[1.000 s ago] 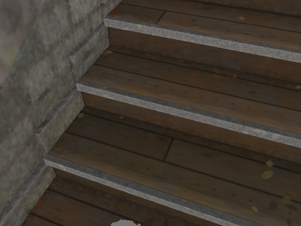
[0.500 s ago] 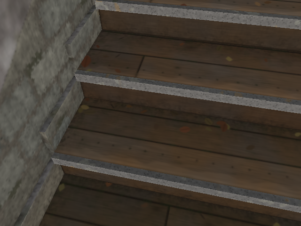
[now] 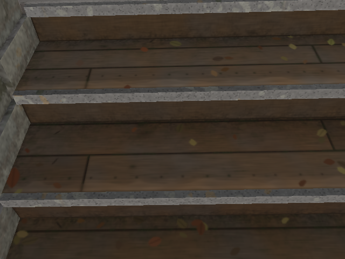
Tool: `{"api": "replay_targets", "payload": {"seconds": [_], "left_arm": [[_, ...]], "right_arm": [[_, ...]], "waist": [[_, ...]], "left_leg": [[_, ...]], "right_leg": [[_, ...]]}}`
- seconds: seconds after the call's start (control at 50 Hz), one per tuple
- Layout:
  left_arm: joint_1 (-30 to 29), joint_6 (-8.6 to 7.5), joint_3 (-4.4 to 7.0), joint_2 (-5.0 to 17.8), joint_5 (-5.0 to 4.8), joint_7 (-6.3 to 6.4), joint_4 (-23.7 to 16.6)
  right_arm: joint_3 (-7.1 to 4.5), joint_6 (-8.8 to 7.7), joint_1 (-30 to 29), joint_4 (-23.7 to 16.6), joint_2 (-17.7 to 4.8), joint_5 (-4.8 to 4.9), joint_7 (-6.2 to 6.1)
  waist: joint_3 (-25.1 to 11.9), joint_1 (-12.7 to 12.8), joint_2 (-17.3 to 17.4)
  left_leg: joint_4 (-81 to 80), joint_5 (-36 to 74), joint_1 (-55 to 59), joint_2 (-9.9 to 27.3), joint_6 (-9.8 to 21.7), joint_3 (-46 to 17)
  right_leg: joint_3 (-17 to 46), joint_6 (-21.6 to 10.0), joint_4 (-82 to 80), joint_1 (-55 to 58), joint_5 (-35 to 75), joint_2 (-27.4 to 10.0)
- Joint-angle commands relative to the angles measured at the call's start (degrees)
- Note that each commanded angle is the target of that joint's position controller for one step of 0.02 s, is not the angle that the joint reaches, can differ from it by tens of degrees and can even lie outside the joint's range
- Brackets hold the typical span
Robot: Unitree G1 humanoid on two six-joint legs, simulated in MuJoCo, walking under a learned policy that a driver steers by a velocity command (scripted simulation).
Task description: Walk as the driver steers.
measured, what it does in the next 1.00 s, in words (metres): climbs: left foot 0.16 m higher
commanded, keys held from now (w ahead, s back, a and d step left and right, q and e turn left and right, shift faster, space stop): w+e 0.24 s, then w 0.66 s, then w+q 0.10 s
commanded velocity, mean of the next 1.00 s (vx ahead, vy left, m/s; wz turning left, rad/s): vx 0.50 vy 0.00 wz -0.26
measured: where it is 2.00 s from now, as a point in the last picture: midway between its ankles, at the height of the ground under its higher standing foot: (232, 50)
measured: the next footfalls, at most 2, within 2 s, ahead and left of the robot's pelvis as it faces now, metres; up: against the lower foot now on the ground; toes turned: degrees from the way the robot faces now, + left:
left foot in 0.36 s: +0.37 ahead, +0.14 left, +0.16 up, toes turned -10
right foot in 1.02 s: +0.68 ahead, -0.23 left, +0.31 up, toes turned -21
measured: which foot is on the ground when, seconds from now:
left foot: up 0.00-0.34, down 0.36-1.00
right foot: down 0.00-0.38, up 0.40-1.00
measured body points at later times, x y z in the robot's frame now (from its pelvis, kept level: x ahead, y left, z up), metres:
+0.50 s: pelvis +0.25 +0.06 +0.15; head +0.23 +0.07 +0.60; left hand +0.36 +0.30 +0.01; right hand +0.34 -0.19 +0.04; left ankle +0.34 +0.14 -0.50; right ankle +0.13 -0.07 -0.43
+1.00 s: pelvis +0.51 -0.05 +0.24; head +0.54 -0.05 +0.69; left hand +0.83 -0.03 +0.21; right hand +0.32 -0.16 +0.11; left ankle +0.34 +0.14 -0.49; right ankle +0.65 -0.22 -0.33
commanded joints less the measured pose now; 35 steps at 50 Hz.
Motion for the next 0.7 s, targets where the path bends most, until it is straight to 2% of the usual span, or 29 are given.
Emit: {"api": "replay_targets", "payload": {"seconds": [0.02, 0.04, 0.06, 0.1, 0.12, 0.14, 0.18, 0.2, 0.22, 0.26, 0.28, 0.3, 0.34, 0.36, 0.38, 0.4, 0.42, 0.44, 0.46, 0.5, 0.52, 0.54, 0.56, 0.6, 0.62, 0.64, 0.66, 0.68, 0.7], "left_arm": [[1.9, -0.18, 0.42, 1.8, 0.31, -1.11, 3.2], [-0.7, -0.71, -0.66, -0.5, 1.20, -1.73, 3.8], [-2.5, -1.36, -1.26, -2.1, 1.12, -1.77, 3.8], [-1.2, -3.02, -1.44, -0.8, 2.26, -1.22, 2.7], [5.3, -3.65, -1.69, -0.4, 3.16, -0.53, 4.2], [11.2, -3.42, -2.02, -0.3, 4.47, -0.35, 6.7], [17.5, -3.18, -2.20, 0.7, 5.13, -0.05, 8.2], [19.0, -3.31, -2.87, 0.9, 6.15, -0.94, 9.5], [21.4, -3.28, -3.08, 1.2, 5.73, -1.35, 9.5], [12.3, -2.81, -3.51, 3.1, 2.48, -3.11, 4.4], [9.6, -3.49, -3.26, 5.5, 0.89, -3.21, 1.6], [9.5, -3.53, -2.10, 9.2, 0.70, -3.21, 1.6], [12.8, -4.44, 0.06, 13.8, -1.18, -2.89, 1.7], [14.9, -4.56, 1.18, 13.8, 0.28, -3.41, 3.7], [14.5, -4.51, 2.33, 11.4, 0.81, -3.97, 3.9], [21.1, -4.09, 0.89, 2.1, 3.20, -4.64, 4.3], [12.3, -2.35, 1.62, 1.4, 2.56, -5.23, 4.2], [5.3, -2.26, 2.22, 1.7, 1.42, -4.40, 2.3], [2.5, -2.79, 2.37, 2.2, 0.23, -3.07, 2.1], [1.5, -2.91, 1.53, 1.4, 1.32, -1.27, 1.1], [1.8, -2.16, 0.88, 1.2, 1.90, -0.94, 0.7], [3.4, -1.29, 0.77, 1.0, 1.74, -0.71, 1.2], [3.9, -0.87, 0.23, 0.6, 1.47, -0.62, 1.4], [-1.6, -0.45, -0.71, 1.1, 2.19, -0.63, -1.7], [-5.1, -0.14, -0.41, 3.2, 1.65, -1.01, -3.4], [-6.9, 0.16, -0.40, 3.9, 1.90, -0.93, -3.7], [-3.9, 0.64, 0.37, 5.5, 3.24, -1.28, -2.3], [-3.7, 1.01, 0.23, 4.8, 3.06, -0.81, -2.7], [-7.1, 1.02, -0.26, 4.1, 2.63, -0.22, -4.5]], "right_arm": [[2.13, -0.07, -4.1, -4.7, 3.8, 0.81, -0.99], [2.53, 0.97, -3.5, -4.5, 3.1, 0.14, -1.78], [2.56, 1.94, -4.2, -5.1, 2.0, 0.16, -1.98], [2.46, 2.45, -5.7, -6.2, 0.0, -0.55, -1.95], [3.26, 2.12, -6.3, -6.3, 1.1, -0.63, -1.58], [3.86, 2.23, -7.8, -8.0, 2.1, -0.52, -1.57], [4.87, 1.81, -16.0, -12.9, 1.8, -0.26, -2.84], [4.85, 2.18, -21.8, -16.6, 0.4, -0.17, -3.98], [5.07, 2.50, -25.2, -18.5, 0.3, -0.45, -4.60], [5.82, 4.59, -31.1, -22.7, 1.9, -1.97, -4.40], [5.65, 5.37, -30.2, -23.8, 3.3, -1.82, -3.24], [5.82, 5.99, -24.8, -23.9, 3.9, -0.24, -2.24], [3.29, 4.84, -21.4, -24.0, -3.1, 0.61, -0.95], [2.16, 3.94, -16.4, -22.8, -5.1, 0.80, -1.11], [1.03, 2.72, -2.9, -18.6, -7.9, 0.26, -0.39], [0.67, 2.42, 8.9, -14.1, -8.3, -0.15, -0.68], [0.32, 3.08, 18.3, -11.9, -9.2, -2.22, -1.91], [0.29, 1.35, 18.4, -10.2, -8.8, -1.31, -2.41], [0.14, 0.99, 10.0, -10.2, -8.0, 0.12, -2.87], [2.16, 1.51, 2.2, -5.9, 1.8, 0.84, -3.03], [3.35, 1.43, -1.6, -5.5, 6.2, 0.88, -3.27], [3.66, 1.17, -3.9, -4.9, 7.5, 1.32, -3.37], [3.68, 0.69, -5.6, -4.3, 7.5, 1.23, -3.53], [3.31, -0.54, -2.3, -2.6, 4.6, -0.46, -3.08], [2.77, -0.76, -2.4, -3.9, 2.6, -1.31, -2.27], [2.73, -0.87, -2.1, -4.8, 1.8, -1.65, -1.89], [3.05, -1.57, -0.8, -5.1, 1.3, -1.31, -1.44], [2.82, -1.74, 3.8, -3.5, 1.3, -1.57, -1.53], [3.09, -1.65, 9.5, -0.9, 2.0, -2.67, -1.86]], "waist": [[-0.4, -4.8, 0.0], [-0.9, -7.0, 1.0], [-0.1, -8.0, 0.4], [1.4, -7.1, -3.4], [1.6, -4.3, -7.5], [1.6, -2.4, -6.2], [5.0, 0.9, -6.2], [5.2, 1.7, -3.6], [5.4, 3.6, -5.2], [8.7, 1.1, -6.3], [10.4, -0.5, -9.8], [7.7, -3.2, -13.4], [2.4, -5.1, -13.3], [0.0, -5.7, -15.2], [-8.3, -8.0, -9.7], [-20.8, -7.2, 7.3], [-12.2, -14.7, 16.5], [0.2, -14.5, 14.0], [5.8, -10.6, 9.3], [4.2, -3.4, -2.6], [2.7, -0.6, -2.1], [3.0, 1.2, -1.7], [3.7, 2.1, -1.5], [3.5, 0.9, -3.0], [3.6, -0.7, -3.0], [2.4, -1.5, -2.6], [3.3, -0.7, 0.5], [3.4, -2.7, 2.6], [4.6, -4.9, -0.1]], "left_leg": [[26.0, 2.7, -33.8, -2.9, 5.0, -5.0], [22.4, 3.5, -34.2, -1.1, 5.0, -2.8], [20.1, -0.6, -34.8, 1.0, 4.9, 0.0], [15.3, -2.4, -29.8, 2.3, 2.8, 5.5], [25.0, -5.9, -32.2, 1.2, 1.6, 7.5], [24.9, -8.2, -37.8, 1.8, 1.1, 7.0], [25.9, -16.1, -50.6, 1.9, 1.5, 5.5], [11.1, -11.7, -49.1, 4.2, 1.0, 5.7], [6.5, -10.0, -47.0, 4.5, 0.3, 7.8], [-12.0, -18.3, -20.6, 5.2, -2.0, 16.1], [-11.6, -19.4, -9.1, 3.8, -3.0, 19.2], [-10.5, -13.7, -1.2, 2.1, -3.5, 18.4], [-24.9, -26.9, -3.7, -4.6, -2.4, 20.6], [-29.4, -23.9, -1.4, -4.3, -0.4, 17.4], [-34.5, -5.8, 11.4, -0.4, 4.2, 6.8], [-52.3, -19.2, 34.8, 9.6, 14.1, -22.4], [-70.0, -46.6, 35.3, 14.8, 16.4, -45.9], [-72.0, -63.2, 26.6, 13.5, 11.7, -44.8], [-70.6, -59.2, 15.4, 14.1, 11.9, -38.6], [-68.0, -42.7, 6.5, 12.8, 11.2, -23.1], [-69.6, -38.8, 4.0, 12.0, 10.6, -20.5], [-71.0, -36.5, 3.1, 10.5, 9.6, -15.4], [-72.1, -33.8, 2.3, 8.7, 8.6, -10.3], [-73.9, -29.2, 3.9, 7.2, 7.8, -3.7], [-77.9, -27.8, 3.3, 7.2, 7.8, 0.8], [-78.6, -23.8, 4.0, 7.7, 8.3, 0.8], [-79.0, -18.8, 4.6, 9.1, 8.8, -0.2], [-78.4, -15.4, 9.3, 9.7, 10.4, -1.2], [-77.9, -14.1, 19.5, 12.4, 11.1, -3.9]], "right_leg": [[37.6, -5.0, -33.5, 20.4, 18.2, -12.9], [32.1, -6.6, -34.3, 17.3, 18.8, -11.6], [26.9, -7.7, -35.6, 14.5, 17.9, -11.1], [20.5, -8.5, -39.3, 8.0, 16.1, -7.9], [22.1, -10.1, -39.9, 9.7, 16.3, -8.3], [23.3, -9.7, -39.7, 16.4, 15.1, -9.3], [29.3, -10.2, -39.9, 27.7, 14.4, -13.0], [29.4, -8.4, -40.8, 28.4, 9.5, -12.7], [30.3, -9.5, -43.2, 26.9, 6.8, -12.6], [28.2, -10.8, -55.5, 4.9, 4.7, -14.2], [26.8, -11.2, -58.5, -0.6, 9.6, -15.8], [24.2, -11.4, -56.4, 1.5, 29.7, -17.6], [20.8, -10.8, -48.5, 25.0, 72.7, -18.7], [18.2, -8.4, -42.6, 33.8, 86.1, -17.7], [16.6, -4.9, -25.4, 32.3, 85.1, -13.8], [18.2, -3.1, -11.0, 10.5, 51.1, -4.7], [23.2, -1.6, 14.1, -9.1, 18.8, 2.9], [24.8, -3.0, 30.0, -21.0, 23.9, 1.4], [22.6, -4.3, 34.6, -21.4, 28.7, -0.8], [19.3, -6.9, 40.1, -18.0, 31.5, -3.6], [19.1, -7.1, 42.7, -17.8, 29.9, -4.9], [18.7, -6.9, 42.9, -19.7, 28.2, -5.2], [17.9, -6.7, 42.2, -21.2, 26.0, -5.4], [13.7, -5.6, 36.4, -24.2, 28.9, -7.5], [9.1, -3.9, 31.2, -21.4, 27.2, -8.9], [8.1, -3.0, 28.9, -20.1, 28.4, -10.5], [7.0, -1.6, 34.6, -19.0, 27.4, -11.5], [6.7, -1.8, 44.6, -23.8, 23.8, -9.9], [10.3, -2.6, 47.1, -34.3, 22.6, -10.6]]}}
Keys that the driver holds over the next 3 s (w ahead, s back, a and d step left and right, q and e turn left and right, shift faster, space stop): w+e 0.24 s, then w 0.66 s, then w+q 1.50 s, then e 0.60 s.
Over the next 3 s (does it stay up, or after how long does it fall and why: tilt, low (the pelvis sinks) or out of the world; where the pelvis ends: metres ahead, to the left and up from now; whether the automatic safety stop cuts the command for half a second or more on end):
stays up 1.45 -0.02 0.71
